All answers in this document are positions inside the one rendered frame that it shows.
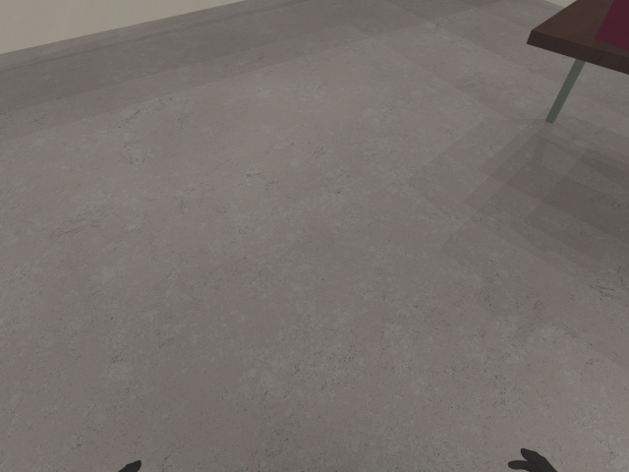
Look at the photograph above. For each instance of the carton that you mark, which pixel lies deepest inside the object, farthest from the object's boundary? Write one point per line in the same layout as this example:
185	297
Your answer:
615	26

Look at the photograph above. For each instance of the robot right hand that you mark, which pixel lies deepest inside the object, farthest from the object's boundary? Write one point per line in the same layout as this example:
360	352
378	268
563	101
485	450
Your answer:
535	463

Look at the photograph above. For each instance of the table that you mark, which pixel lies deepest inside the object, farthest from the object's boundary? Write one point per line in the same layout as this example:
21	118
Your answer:
571	32

